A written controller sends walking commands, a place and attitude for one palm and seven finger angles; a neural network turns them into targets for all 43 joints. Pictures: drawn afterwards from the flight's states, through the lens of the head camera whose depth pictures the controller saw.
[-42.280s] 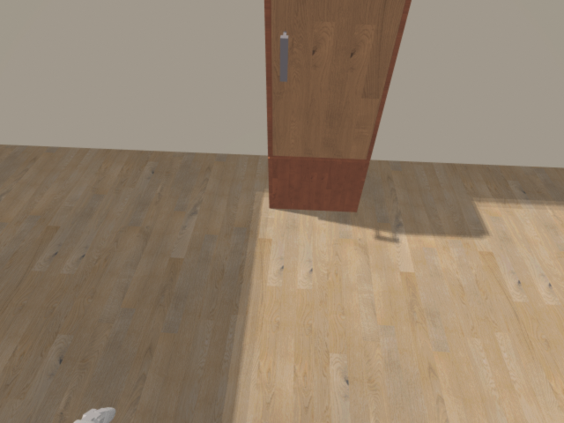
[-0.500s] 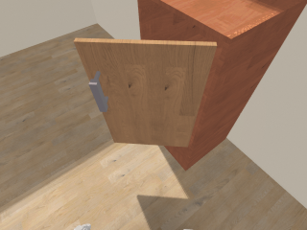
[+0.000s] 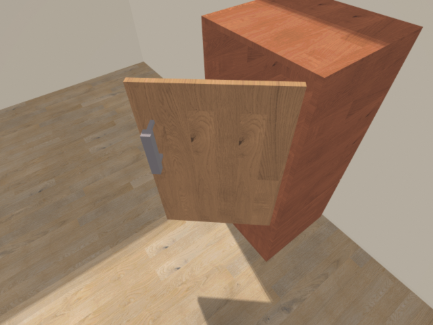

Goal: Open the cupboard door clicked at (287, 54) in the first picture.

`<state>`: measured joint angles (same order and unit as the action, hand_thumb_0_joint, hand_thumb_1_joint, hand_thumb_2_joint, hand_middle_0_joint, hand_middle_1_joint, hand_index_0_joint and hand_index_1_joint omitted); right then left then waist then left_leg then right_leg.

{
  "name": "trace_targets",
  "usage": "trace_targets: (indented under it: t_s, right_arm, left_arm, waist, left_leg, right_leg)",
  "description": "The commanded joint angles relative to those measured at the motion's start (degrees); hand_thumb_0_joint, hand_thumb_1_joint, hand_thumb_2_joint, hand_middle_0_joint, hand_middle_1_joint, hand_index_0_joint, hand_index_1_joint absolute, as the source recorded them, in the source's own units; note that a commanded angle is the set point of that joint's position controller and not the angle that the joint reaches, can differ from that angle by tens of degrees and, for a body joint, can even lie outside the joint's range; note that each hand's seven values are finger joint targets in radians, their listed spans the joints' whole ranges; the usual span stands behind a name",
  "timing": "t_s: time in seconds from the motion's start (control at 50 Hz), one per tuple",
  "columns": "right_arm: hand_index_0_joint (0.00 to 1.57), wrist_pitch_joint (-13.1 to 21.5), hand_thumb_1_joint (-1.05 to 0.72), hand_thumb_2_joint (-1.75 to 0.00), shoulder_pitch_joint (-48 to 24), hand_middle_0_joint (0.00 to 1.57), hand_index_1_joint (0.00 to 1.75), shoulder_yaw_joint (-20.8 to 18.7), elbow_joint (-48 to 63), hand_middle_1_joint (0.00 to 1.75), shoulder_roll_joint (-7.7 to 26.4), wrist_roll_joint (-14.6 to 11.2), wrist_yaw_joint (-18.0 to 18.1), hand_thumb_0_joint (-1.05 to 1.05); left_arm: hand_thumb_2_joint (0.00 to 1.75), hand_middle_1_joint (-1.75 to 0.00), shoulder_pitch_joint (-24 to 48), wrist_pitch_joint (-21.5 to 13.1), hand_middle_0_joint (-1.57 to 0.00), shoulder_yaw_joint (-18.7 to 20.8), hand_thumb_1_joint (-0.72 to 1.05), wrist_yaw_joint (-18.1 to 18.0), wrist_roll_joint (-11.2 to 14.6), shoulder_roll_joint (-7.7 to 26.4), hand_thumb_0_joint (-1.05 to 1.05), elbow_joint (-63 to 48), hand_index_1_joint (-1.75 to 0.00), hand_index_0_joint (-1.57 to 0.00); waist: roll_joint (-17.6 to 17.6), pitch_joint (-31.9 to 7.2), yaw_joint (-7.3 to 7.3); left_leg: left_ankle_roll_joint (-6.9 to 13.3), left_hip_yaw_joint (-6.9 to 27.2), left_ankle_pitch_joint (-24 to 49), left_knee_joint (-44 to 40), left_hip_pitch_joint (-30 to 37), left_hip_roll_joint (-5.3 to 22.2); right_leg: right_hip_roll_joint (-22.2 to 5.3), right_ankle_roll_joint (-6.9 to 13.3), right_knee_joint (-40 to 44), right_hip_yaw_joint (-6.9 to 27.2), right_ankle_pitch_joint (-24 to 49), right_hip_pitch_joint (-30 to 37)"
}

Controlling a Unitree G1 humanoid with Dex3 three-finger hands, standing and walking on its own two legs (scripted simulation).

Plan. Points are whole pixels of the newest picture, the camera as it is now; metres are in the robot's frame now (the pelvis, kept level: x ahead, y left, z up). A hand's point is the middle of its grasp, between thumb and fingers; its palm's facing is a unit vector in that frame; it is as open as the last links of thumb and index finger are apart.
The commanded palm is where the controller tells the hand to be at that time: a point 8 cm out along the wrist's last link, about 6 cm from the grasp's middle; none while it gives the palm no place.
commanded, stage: look again from close up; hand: left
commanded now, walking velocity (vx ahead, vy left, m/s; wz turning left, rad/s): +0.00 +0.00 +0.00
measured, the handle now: (154, 147) +0.52 +0.19 +0.01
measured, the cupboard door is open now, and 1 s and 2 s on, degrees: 49 49 49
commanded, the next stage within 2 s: raise the hand with hooked fingers in 0.46 s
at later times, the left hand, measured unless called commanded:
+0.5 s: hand out of the picture +0.03 +0.18 -0.16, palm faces +0.00 -0.97 -0.23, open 7.3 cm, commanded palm none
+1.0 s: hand (125, 316) +0.15 +0.18 -0.06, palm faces +0.03 -1.00 +0.00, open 8.7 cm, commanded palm +0.15 +0.25 -0.04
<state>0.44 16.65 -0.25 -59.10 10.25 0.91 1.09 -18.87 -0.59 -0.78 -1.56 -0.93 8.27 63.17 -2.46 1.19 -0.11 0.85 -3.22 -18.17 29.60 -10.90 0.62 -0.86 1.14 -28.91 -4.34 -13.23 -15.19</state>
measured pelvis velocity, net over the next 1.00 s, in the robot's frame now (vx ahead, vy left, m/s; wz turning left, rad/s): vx -0.01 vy -0.02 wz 0.03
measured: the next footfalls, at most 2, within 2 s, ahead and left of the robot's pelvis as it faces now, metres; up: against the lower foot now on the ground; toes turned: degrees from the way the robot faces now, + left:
none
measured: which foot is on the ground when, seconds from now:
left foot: down 0.00-1.00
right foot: down 0.00-1.00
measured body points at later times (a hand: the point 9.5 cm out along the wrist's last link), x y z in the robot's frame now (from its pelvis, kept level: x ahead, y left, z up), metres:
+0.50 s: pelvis +0.02 +0.00 +0.00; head +0.04 -0.02 +0.45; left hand +0.03 +0.23 -0.15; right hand +0.00 -0.21 -0.17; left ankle -0.02 +0.11 -0.74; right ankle +0.03 -0.11 -0.74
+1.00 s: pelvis -0.01 -0.02 -0.07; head +0.04 +0.00 +0.38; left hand +0.15 +0.24 -0.06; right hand +0.24 -0.27 -0.08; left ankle -0.02 +0.11 -0.74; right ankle +0.03 -0.11 -0.74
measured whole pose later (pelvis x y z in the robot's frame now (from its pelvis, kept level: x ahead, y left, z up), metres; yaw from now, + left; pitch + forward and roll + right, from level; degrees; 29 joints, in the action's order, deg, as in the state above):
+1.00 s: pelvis -0.01 -0.02 -0.07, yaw +2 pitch +12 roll +1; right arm 15.5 6.4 -4.4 -27.6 18.1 -1.5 0.9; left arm -24.3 -31.6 11.7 23.9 15.7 12.0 15.1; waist 3.8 -6.4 1.5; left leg -0.6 -1.8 -30.1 58.9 -40.6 0.8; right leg -2.5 2.8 -59.3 -5.2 -26.0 -45.2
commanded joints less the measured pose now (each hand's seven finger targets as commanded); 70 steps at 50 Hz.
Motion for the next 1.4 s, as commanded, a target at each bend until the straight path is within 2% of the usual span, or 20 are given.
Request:
trace_targets:
  t_s: [0.0, 0.52, 0.54, 0.56, 0.58, 0.6, 0.62, 0.64, 0.66, 0.68, 0.74, 0.78, 0.8, 0.84, 0.94, 1.02, 1.1, 1.24, 1.3, 1.38]
  right_arm:
    - [0.2, 1.8, -0.9, -0.9, 3.6, 0.2, 0.3, 0.0, 2.5, 0.3, 3.5, 0.0, 0.2, 0.0]
    - [0.2, 2.1, -0.9, -0.9, 4.2, 0.2, 0.3, 0.3, -3.7, 0.3, 3.4, -0.1, 1.0, 0.0]
    - [0.2, 2.1, -0.9, -0.9, -1.0, 0.2, 0.3, -0.6, -0.1, 0.3, 5.7, -0.9, 0.5, 0.0]
    - [0.2, 11.0, -0.9, -0.9, -1.4, 0.2, 0.3, -2.0, 19.5, 0.3, 15.5, -3.6, 2.7, 0.0]
    - [0.2, 15.8, -0.9, -0.9, -6.5, 0.2, 0.3, -0.4, 17.1, 0.3, 10.3, -2.3, 4.7, 0.0]
    - [0.2, 16.9, -0.9, -0.9, -5.6, 0.2, 0.3, -1.1, 13.4, 0.3, 11.1, -2.7, 4.8, 0.0]
    - [0.2, 16.9, -0.9, -0.9, -4.2, 0.2, 0.3, -1.1, 13.0, 0.3, 7.7, -3.6, 4.1, 0.0]
    - [0.2, 17.7, -0.9, -0.9, -6.8, 0.2, 0.3, -1.2, 17.6, 0.3, 10.6, -3.6, 3.6, 0.0]
    - [0.2, 18.3, -0.9, -0.9, -5.6, 0.2, 0.3, -2.7, 18.9, 0.3, 11.8, -2.8, 3.6, 0.0]
    - [0.2, 18.8, -0.9, -0.9, -5.5, 0.2, 0.3, -3.3, 20.5, 0.3, 11.9, -2.1, 3.6, 0.0]
    - [0.2, 18.8, -0.9, -0.9, -7.7, 0.2, 0.3, -4.2, 26.0, 0.3, 10.6, -1.4, 1.6, 0.0]
    - [0.2, 18.6, -0.9, -0.9, -9.4, 0.2, 0.3, -5.0, 29.4, 0.3, 11.1, -1.4, 0.0, 0.0]
    - [0.2, 18.2, -0.9, -0.9, -9.2, 0.2, 0.3, -5.6, 30.7, 0.3, 11.7, -1.6, -0.9, 0.0]
    - [0.2, 18.0, -0.9, -0.9, -10.6, 0.2, 0.3, -5.7, 33.6, 0.3, 12.2, -2.0, -1.6, 0.0]
    - [0.2, 17.2, -0.9, -0.9, -9.6, 0.2, 0.3, -5.1, 38.8, 0.3, 11.4, -2.7, 0.2, 0.0]
    - [0.2, 17.6, -0.9, -0.9, -5.5, 0.2, 0.3, -4.0, 36.2, 0.3, 11.3, -1.9, 1.7, 0.0]
    - [0.2, 18.2, -0.9, -0.9, -5.6, 0.2, 0.3, -2.5, 33.7, 0.3, 12.7, -2.5, 2.6, 0.0]
    - [0.2, 16.0, -0.9, -0.9, -8.4, 0.2, 0.3, -2.5, 37.6, 0.3, 11.9, -4.1, 3.1, 0.0]
    - [0.2, 16.1, -0.9, -0.9, -8.5, 0.2, 0.3, -2.2, 38.0, 0.3, 10.6, -3.3, 2.9, 0.0]
    - [0.2, 17.0, -0.9, -0.9, -5.7, 0.2, 0.3, -2.3, 36.5, 0.3, 10.8, -2.5, 2.0, 0.0]
  left_arm:
    - [0.9, -0.3, 0.6, -1.3, -0.2, 1.0, 0.9, -0.3, 0.1, 6.0, 0.0, -3.2, -0.3, -0.2]
    - [0.9, -0.3, 1.8, -1.2, -0.2, 1.5, 0.9, -0.6, 0.4, 6.9, 0.0, -1.0, -0.3, -0.2]
    - [0.9, -0.3, -4.5, -1.8, -0.2, 1.8, 0.9, -3.0, 0.1, 7.8, 0.0, 1.5, -0.3, -0.2]
    - [0.89, -0.32, 41.4, -14.6, -0.2, 10.6, 0.88, -1.8, 10.5, 21.6, 0.0, -85.0, -0.32, -0.2]
    - [0.88, -0.33, 13.1, -11.2, -0.2, 8.8, 0.85, -2.9, 6.5, 16.3, 0.0, -68.6, -0.33, -0.2]
    - [0.87, -0.34, 11.0, -8.6, -0.21, 7.0, 0.83, -5.5, 8.0, 12.7, 0.0, -62.1, -0.34, -0.21]
    - [0.86, -0.36, -3.7, -3.9, -0.21, -0.1, 0.81, -5.0, 8.8, 0.1, 0.0, -53.1, -0.36, -0.21]
    - [0.85, -0.37, 5.9, -5.6, -0.21, 1.3, 0.78, -3.7, 10.6, 1.9, 0.0, -61.8, -0.37, -0.21]
    - [0.84, -0.39, 7.2, -8.6, -0.21, 6.5, 0.76, -2.5, 10.5, 6.6, 0.0, -61.9, -0.39, -0.21]
    - [0.83, -0.4, 3.9, -11.8, -0.21, 7.4, 0.74, -0.8, 10.3, 5.8, 0.0, -57.8, -0.4, -0.21]
    - [0.8, -0.45, -15.5, -21.4, -0.22, 10.1, 0.67, 7.0, 12.8, 2.0, 0.0, -46.8, -0.45, -0.22]
    - [0.78, -0.48, -18.4, -29.5, -0.22, 12.6, 0.62, 14.2, 15.1, 3.4, 0.0, -48.6, -0.48, -0.22]
    - [0.77, -0.5, -19.6, -32.5, -0.22, 16.1, 0.6, 17.9, 15.5, 6.6, 0.0, -46.7, -0.5, -0.22]
    - [0.75, -0.53, -16.0, -36.9, -0.22, 17.5, 0.55, 24.1, 15.8, 9.9, 0.0, -48.6, -0.53, -0.22]
    - [0.7, -0.6, 2.9, -35.9, -0.23, 19.5, 0.43, 25.4, 20.2, 13.2, 0.0, -64.9, -0.6, -0.23]
    - [0.66, -0.66, 12.3, -39.0, -0.24, 18.4, 0.34, 23.0, 20.2, 15.0, 0.0, -78.7, -0.66, -0.24]
    - [0.62, -0.72, 13.5, -34.7, -0.25, 13.1, 0.25, 26.5, 19.1, 13.9, 0.0, -72.9, -0.72, -0.25]
    - [0.55, -0.82, 2.4, -16.3, -0.26, 24.0, 0.08, 28.6, 22.4, 19.0, 0.0, -62.6, -0.82, -0.26]
    - [0.52, -0.87, 2.0, -16.8, -0.26, 28.4, 0.01, 25.0, 24.4, 20.2, 0.0, -65.6, -0.87, -0.26]
    - [0.48, -0.93, 5.1, -22.9, -0.27, 24.7, -0.08, 21.3, 21.9, 17.1, 0.0, -68.1, -0.93, -0.27]
  waist:
    - [1.1, 3.5, -0.33]
    - [2.3, 1.1, 0.27]
    - [12.7, -0.7, 2.55]
    - [-0.6, -27.6, -3.92]
    - [-10.4, -24.0, 0.94]
    - [-13.8, -18.6, 0.43]
    - [-5.3, -9.7, -0.91]
    - [-1.3, -0.9, -2.08]
    - [4.6, -1.8, -2.93]
    - [10.2, 0.1, -2.51]
    - [19.1, -1.7, 2.84]
    - [17.2, -5.9, 4.1]
    - [12.3, -8.5, 4.94]
    - [5.7, -11.8, 3.84]
    - [0.1, -18.1, 1.22]
    - [-4.4, -24.3, -1.81]
    - [-4.1, -18.8, -4.4]
    - [4.4, -23.4, 2.07]
    - [5.8, -23.2, 3.9]
    - [2.4, -19.3, 1.42]
  left_leg:
    - [1.8, 7.5, 4.7, -10.5, -5.6, 5.8]
    - [1.1, 4.3, 15.2, -10.1, 0.9, 5.3]
    - [-0.3, 2.5, 20.0, 2.0, -2.6, 7.1]
    - [0.8, 3.6, 22.6, -5.0, 7.8, -0.3]
    - [0.6, 1.8, 31.1, -5.9, 10.4, 0.8]
    - [-1.1, 2.2, 25.3, -4.8, 6.6, 1.1]
    - [-1.1, 3.5, 22.6, -5.4, 2.4, 1.6]
    - [-0.5, 4.9, 17.9, -4.5, -2.4, 1.2]
    - [-0.2, 4.7, 14.7, -2.2, -4.2, 0.7]
    - [0.0, 4.4, 11.7, 0.0, -8.3, 0.1]
    - [-0.8, 2.8, 6.2, 7.2, -19.7, -1.8]
    - [-1.4, 1.3, 5.2, 12.2, -25.2, -2.8]
    - [-2.0, 1.0, 6.0, 14.8, -26.0, -3.3]
    - [-1.8, 0.3, 5.8, 19.7, -28.9, -3.8]
    - [0.0, 0.6, 0.1, 26.0, -33.1, -3.2]
    - [0.7, 3.3, 3.4, 29.6, -30.4, -0.9]
    - [1.2, 5.0, 2.0, 29.8, -31.9, -0.1]
    - [0.5, 4.8, 1.8, 22.6, -33.8, -1.7]
    - [0.1, 5.2, 4.0, 21.3, -33.6, -1.4]
    - [-0.1, 5.4, 2.8, 19.9, -31.7, -0.9]
  right_leg:
    - [-4.3, 1.8, 5.0, 6.4, -0.6, 1.5]
    - [-6.1, 1.8, 3.8, 6.4, 14.0, 6.4]
    - [-8.7, 0.1, 2.5, 8.1, 37.6, 7.9]
    - [-3.3, 1.0, -0.3, 6.1, 26.3, 11.1]
    - [-0.6, 2.2, -1.1, 4.9, 14.6, 9.9]
    - [-1.3, 1.8, -0.4, 3.2, 7.4, 6.4]
    - [-0.8, 0.8, 0.8, 1.8, 6.5, 2.2]
    - [-1.4, 0.2, 1.3, 0.8, 6.8, -1.1]
    - [-1.1, -0.1, 0.9, -0.2, 4.2, -3.7]
    - [-0.6, -0.4, -0.2, -1.1, 1.3, -7.1]
    - [-0.5, -0.5, -7.4, -0.7, -1.8, -11.0]
    - [-0.7, -0.1, -12.3, 1.1, 1.6, -10.7]
    - [-1.7, 0.5, -14.7, 3.1, 4.8, -9.5]
    - [-2.6, 0.9, -18.0, 5.6, 7.8, -11.6]
    - [-2.1, -0.1, -19.4, 9.7, -7.2, -18.3]
    - [-0.4, 0.5, -23.5, 8.5, -2.9, -20.3]
    - [0.8, 0.8, -24.1, 5.6, -4.6, -24.6]
    - [-0.3, -0.6, -19.4, 4.0, -7.9, -14.0]
    - [0.2, -0.1, -19.8, 3.1, -6.4, -12.4]
    - [0.8, 0.1, -21.0, 1.0, -7.4, -18.6]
